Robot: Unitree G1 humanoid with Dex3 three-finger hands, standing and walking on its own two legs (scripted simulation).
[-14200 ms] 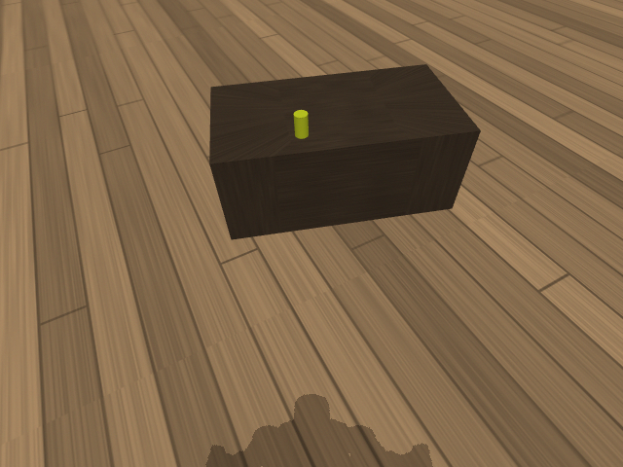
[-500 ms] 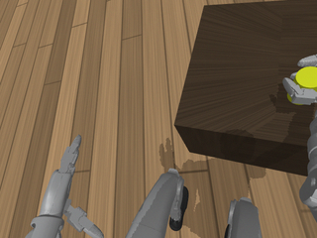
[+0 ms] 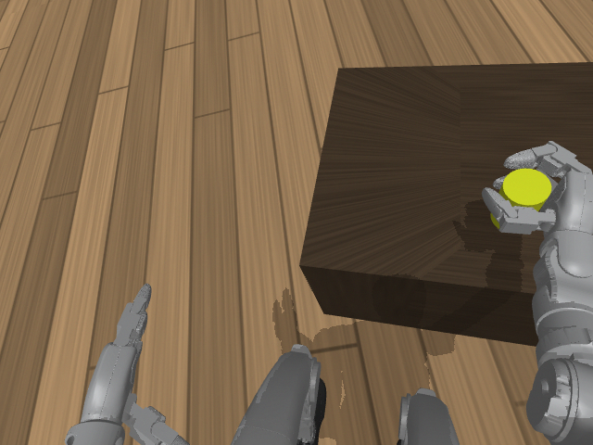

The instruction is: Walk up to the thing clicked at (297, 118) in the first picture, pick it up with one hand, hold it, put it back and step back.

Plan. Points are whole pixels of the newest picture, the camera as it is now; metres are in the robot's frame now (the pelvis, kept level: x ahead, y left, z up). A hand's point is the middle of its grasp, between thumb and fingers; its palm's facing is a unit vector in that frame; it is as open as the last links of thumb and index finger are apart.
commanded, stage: lift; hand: right
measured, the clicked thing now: (518, 202) +0.47 -0.19 -0.03
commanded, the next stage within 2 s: hold in 1.12 s
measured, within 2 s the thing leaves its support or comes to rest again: neither
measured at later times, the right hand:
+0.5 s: hand (537, 222) +0.39 -0.17 +0.07, palm faces +0.14 +0.99 +0.00, open 7.5 cm
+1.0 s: hand (560, 224) +0.37 -0.17 +0.11, palm faces +0.15 +0.99 +0.01, open 7.5 cm
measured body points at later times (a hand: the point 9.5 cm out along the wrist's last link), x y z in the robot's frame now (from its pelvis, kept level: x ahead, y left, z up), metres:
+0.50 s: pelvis +0.01 +0.00 +0.05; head +0.09 -0.02 +0.49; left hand +0.16 +0.26 +0.04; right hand +0.38 -0.22 +0.07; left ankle +0.09 +0.14 -0.61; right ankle +0.00 -0.12 -0.61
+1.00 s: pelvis +0.02 +0.00 +0.07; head +0.07 -0.02 +0.52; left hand +0.17 +0.27 +0.05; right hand +0.36 -0.23 +0.11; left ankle +0.09 +0.14 -0.61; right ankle +0.00 -0.12 -0.61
